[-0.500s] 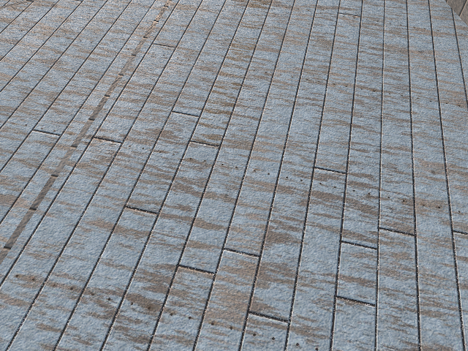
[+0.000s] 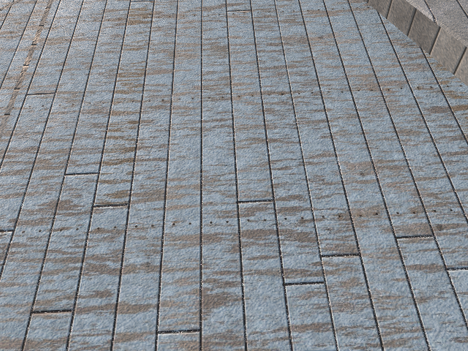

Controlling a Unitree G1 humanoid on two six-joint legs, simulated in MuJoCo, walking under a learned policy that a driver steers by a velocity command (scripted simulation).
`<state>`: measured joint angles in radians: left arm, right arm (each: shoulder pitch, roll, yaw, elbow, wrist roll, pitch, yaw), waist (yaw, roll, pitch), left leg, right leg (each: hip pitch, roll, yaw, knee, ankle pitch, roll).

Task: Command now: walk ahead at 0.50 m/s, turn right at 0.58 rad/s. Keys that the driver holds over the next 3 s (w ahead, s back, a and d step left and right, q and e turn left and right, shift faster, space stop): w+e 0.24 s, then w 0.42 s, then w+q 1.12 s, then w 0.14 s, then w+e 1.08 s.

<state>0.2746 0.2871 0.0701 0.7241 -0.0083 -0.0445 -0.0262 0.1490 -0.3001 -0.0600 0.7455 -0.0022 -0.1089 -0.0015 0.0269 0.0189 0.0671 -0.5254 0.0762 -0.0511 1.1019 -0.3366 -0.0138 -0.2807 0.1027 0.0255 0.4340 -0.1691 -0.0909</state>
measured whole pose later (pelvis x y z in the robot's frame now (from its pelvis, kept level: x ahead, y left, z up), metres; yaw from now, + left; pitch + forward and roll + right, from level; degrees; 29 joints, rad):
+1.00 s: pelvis +0.53 -0.07 +0.01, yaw -7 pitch +1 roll -1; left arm 0.26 0.26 0.06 0.76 0.01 -0.09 -0.02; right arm 0.26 -0.32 -0.06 0.82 0.03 -0.04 0.00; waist 0.01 0.05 0.03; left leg -0.57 0.09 -0.05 1.10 -0.28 -0.01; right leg -0.18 0.02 -0.12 0.34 -0.17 -0.05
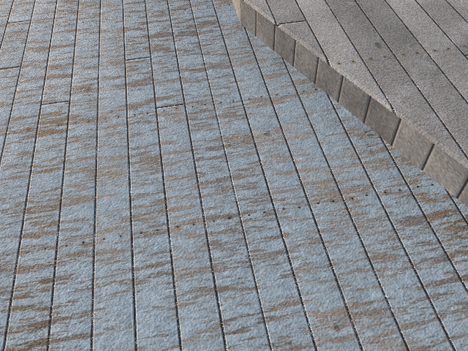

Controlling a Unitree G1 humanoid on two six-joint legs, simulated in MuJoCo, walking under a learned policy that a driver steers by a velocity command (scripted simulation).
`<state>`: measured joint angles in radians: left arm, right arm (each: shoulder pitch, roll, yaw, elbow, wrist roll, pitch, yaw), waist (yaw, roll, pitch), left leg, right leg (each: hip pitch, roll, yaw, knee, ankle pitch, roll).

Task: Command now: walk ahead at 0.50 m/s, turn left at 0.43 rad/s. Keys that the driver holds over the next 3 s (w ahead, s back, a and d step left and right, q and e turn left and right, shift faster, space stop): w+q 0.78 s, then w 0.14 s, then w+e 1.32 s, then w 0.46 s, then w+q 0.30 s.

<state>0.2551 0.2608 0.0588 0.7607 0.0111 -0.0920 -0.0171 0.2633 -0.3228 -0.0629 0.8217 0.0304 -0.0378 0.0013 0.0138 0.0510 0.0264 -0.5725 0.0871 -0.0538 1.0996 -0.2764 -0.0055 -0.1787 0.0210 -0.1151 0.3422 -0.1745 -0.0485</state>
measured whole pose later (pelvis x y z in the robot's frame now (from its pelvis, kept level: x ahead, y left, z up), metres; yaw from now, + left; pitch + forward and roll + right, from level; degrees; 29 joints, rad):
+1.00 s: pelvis +0.55 +0.12 +0.00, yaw +31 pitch +1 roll -1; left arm 0.28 0.26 0.06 0.81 0.00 -0.10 -0.02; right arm 0.26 -0.30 -0.06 0.71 0.01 -0.04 -0.01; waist 0.03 0.05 0.02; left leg -0.52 0.03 -0.06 1.07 -0.33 0.02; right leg -0.22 0.05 -0.01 0.38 -0.18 -0.03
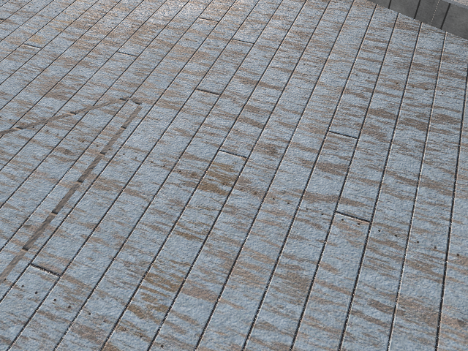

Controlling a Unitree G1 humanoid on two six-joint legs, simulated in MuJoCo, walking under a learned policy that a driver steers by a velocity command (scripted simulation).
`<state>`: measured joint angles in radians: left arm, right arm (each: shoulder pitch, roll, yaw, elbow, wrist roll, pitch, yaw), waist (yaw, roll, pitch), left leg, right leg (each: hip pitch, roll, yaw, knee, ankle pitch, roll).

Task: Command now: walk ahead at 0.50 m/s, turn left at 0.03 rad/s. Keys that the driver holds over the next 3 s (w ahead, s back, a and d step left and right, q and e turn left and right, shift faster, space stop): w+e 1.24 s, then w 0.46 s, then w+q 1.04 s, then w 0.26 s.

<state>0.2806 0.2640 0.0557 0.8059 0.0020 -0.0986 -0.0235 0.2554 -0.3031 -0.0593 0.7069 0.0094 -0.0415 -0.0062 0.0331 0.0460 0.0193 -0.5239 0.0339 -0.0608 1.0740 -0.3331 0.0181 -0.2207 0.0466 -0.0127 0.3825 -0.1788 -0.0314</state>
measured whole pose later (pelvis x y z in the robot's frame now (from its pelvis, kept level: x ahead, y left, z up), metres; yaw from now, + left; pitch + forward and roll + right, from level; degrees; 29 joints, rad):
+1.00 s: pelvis +0.49 -0.11 +0.00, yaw -31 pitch +1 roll +0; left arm 0.30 0.28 0.06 0.69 -0.01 -0.04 -0.02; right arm 0.12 -0.31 -0.06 0.72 -0.01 -0.10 0.00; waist 0.04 0.02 0.06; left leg -0.60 0.10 -0.08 1.00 -0.27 -0.04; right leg -0.24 0.11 0.06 0.39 -0.16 -0.09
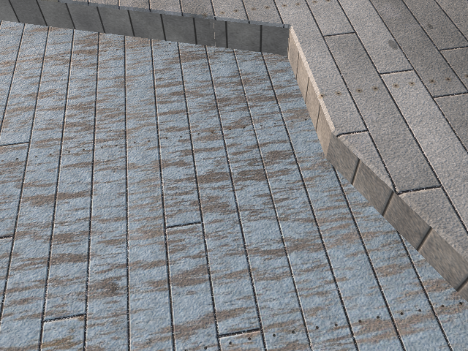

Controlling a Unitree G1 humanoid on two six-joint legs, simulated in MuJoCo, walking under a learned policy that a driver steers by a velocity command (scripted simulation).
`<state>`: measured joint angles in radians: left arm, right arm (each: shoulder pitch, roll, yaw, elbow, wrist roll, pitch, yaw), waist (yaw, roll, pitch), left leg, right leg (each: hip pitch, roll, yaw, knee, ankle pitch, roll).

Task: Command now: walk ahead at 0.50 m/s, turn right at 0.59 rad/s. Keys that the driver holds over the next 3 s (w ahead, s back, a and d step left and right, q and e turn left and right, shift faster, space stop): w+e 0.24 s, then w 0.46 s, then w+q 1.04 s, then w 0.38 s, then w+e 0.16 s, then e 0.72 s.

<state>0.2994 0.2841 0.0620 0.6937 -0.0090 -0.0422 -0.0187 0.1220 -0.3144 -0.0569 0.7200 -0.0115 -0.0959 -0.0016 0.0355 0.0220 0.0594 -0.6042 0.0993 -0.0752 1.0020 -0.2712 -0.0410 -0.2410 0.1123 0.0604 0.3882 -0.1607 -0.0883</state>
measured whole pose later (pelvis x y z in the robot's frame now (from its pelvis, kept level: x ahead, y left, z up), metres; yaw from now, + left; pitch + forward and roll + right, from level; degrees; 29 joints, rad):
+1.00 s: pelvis +0.53 -0.07 +0.00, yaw -8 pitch +1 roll -1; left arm 0.32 0.26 0.05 0.80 0.01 -0.09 0.00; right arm 0.24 -0.31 -0.05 0.83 0.02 -0.02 0.02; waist 0.02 0.05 0.03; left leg -0.58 0.06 -0.04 1.01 -0.23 0.01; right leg -0.13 0.02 -0.13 0.30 -0.19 -0.04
